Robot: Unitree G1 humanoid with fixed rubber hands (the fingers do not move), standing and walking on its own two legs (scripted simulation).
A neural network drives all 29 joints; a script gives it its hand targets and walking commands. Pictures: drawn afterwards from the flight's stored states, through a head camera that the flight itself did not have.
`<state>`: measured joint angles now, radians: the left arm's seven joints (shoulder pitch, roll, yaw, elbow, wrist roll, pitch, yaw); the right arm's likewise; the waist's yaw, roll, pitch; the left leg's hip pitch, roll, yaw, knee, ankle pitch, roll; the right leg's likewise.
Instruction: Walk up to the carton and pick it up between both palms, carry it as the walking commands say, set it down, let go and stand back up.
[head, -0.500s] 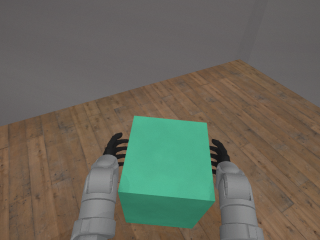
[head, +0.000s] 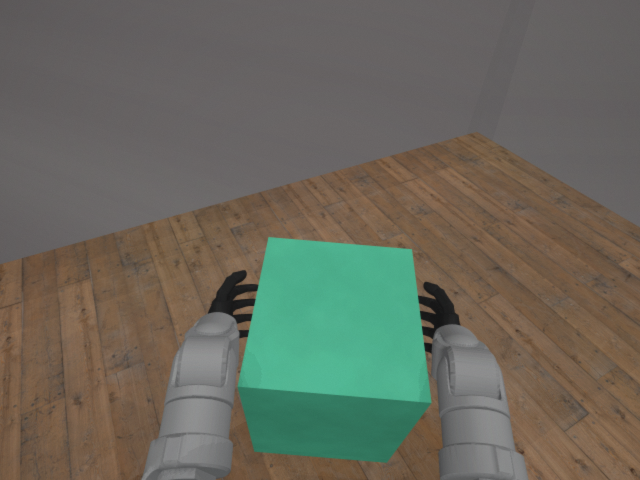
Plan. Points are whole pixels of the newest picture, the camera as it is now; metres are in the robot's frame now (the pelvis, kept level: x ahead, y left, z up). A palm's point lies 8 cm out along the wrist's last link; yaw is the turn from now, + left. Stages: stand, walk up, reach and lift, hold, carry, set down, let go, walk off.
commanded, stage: hold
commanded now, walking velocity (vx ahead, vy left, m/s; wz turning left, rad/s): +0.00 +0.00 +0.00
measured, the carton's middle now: (330, 354) +0.31 +0.01 -0.02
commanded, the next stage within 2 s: carry in 0.58 s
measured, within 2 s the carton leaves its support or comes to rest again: neither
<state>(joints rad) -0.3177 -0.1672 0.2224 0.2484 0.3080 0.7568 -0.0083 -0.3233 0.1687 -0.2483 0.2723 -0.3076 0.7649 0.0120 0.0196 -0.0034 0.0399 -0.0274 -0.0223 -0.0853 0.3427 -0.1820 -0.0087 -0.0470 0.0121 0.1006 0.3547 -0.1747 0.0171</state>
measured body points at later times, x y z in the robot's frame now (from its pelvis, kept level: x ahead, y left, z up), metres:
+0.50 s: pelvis +0.02 +0.00 +0.00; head -0.01 +0.00 +0.45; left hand +0.31 +0.15 +0.04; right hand +0.32 -0.14 +0.04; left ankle +0.02 +0.13 -0.75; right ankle +0.02 -0.13 -0.75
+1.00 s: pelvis -0.05 +0.00 -0.02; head -0.03 -0.01 +0.43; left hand +0.24 +0.13 +0.07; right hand +0.23 -0.17 +0.06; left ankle -0.05 +0.11 -0.70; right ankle +0.02 -0.12 -0.75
